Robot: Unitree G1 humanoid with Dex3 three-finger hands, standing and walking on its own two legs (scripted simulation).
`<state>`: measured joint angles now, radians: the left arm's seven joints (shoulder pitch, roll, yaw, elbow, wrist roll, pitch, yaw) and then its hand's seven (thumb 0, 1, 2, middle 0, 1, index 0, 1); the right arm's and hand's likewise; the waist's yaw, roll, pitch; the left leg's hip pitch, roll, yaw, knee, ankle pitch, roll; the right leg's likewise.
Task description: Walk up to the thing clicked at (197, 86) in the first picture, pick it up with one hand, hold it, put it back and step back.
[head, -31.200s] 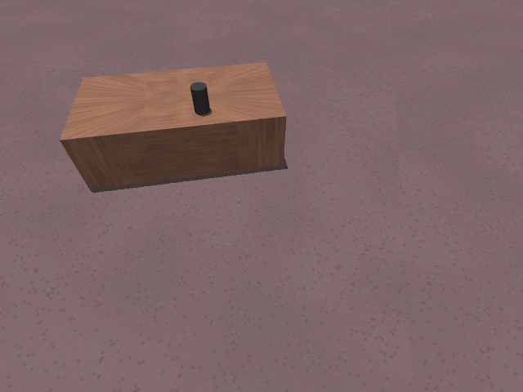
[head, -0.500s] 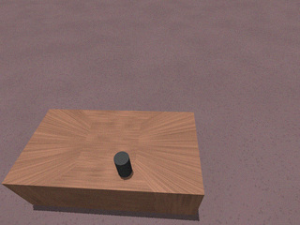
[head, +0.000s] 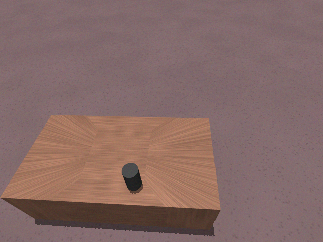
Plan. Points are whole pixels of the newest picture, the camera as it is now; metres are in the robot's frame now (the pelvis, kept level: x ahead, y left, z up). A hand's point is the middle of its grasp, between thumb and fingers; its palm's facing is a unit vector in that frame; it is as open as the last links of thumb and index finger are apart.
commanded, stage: home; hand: left
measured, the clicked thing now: (132, 177) +0.47 +0.19 -0.38
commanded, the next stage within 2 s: stand in 0.04 s
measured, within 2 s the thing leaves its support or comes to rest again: neither
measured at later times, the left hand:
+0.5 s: hand out of the picture +0.08 +0.25 -0.15, palm faces +0.01 -0.93 -0.37, open 11.6 cm
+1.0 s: hand out of the picture +0.08 +0.25 -0.15, palm faces +0.00 -0.93 -0.36, open 7.4 cm
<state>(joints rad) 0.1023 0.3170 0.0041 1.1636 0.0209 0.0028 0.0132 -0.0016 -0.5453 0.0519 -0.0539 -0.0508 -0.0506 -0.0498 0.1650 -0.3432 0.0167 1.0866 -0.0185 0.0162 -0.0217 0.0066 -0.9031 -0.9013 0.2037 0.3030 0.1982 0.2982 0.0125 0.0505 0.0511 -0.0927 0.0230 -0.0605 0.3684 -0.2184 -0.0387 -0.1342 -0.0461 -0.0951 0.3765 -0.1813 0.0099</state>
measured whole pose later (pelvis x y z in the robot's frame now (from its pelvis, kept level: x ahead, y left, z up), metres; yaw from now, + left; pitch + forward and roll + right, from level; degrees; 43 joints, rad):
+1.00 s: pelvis +0.01 -0.01 +0.00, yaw +0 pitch -3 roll +0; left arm 0.10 0.33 0.01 1.15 0.02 0.00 0.00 0.01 0.90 0.90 -0.20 -0.30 -0.20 -0.30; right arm 0.14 -0.36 0.01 1.11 -0.02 0.01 -0.01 0.01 -0.90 -0.90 0.20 0.30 0.20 0.30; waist 0.01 0.04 0.05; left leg -0.08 0.03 -0.06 0.33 -0.21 -0.05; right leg -0.12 -0.04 -0.10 0.35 -0.18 0.00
